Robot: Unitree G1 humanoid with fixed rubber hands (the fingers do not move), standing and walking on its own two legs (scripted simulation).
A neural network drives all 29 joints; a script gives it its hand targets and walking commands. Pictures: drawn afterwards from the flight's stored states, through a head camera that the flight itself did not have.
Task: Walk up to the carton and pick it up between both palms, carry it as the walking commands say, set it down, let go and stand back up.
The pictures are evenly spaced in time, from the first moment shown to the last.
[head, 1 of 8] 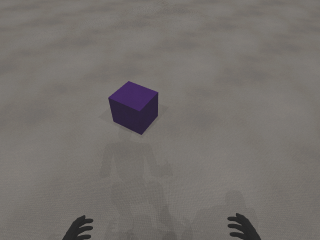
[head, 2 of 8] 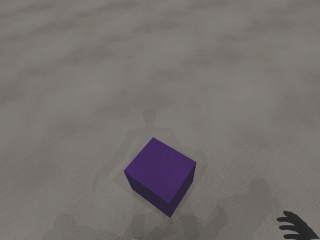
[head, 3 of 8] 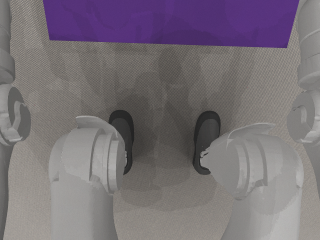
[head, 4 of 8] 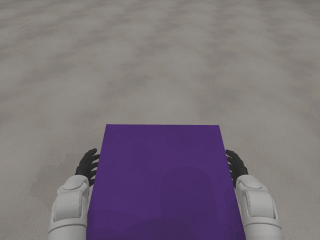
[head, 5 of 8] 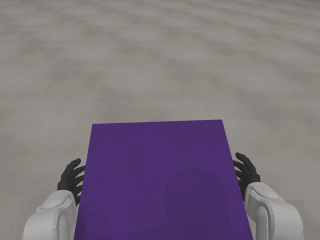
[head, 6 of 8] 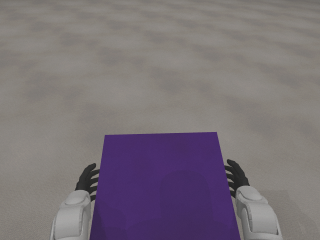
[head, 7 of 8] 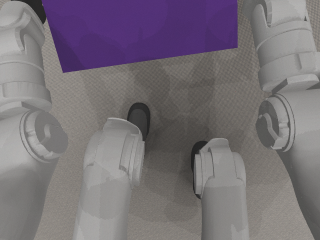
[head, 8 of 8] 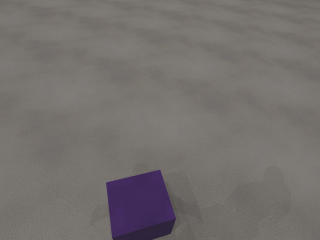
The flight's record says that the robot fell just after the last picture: no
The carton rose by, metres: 0.66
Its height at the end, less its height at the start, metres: +0.00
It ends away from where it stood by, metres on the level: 1.97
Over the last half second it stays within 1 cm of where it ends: yes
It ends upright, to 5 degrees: yes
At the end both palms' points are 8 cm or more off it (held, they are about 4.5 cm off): yes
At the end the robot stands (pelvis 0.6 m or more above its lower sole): yes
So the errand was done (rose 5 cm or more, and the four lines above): yes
